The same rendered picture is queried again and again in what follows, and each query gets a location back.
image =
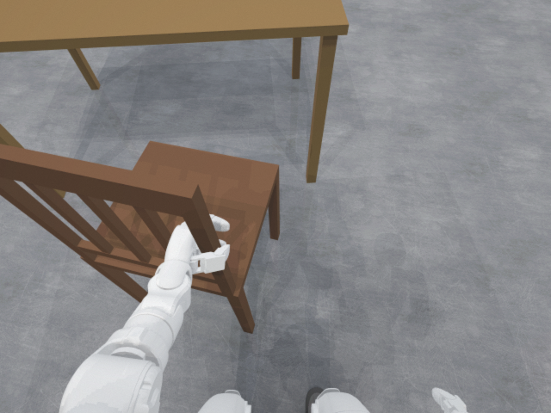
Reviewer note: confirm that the left robot hand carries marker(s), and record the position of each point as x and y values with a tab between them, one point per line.
182	247

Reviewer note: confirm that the left robot thigh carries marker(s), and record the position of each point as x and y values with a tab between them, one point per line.
225	403

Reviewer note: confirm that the table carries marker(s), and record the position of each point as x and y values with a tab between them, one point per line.
37	25

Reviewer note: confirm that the chair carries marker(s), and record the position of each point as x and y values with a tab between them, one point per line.
168	185

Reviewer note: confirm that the robot left forearm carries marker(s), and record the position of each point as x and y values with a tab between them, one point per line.
152	329

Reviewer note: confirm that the right robot hand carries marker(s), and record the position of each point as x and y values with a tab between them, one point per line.
448	402

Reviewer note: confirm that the robot right foot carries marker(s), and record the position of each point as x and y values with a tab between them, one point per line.
311	397

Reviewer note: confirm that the left robot upper arm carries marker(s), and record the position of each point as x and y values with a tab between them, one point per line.
114	384

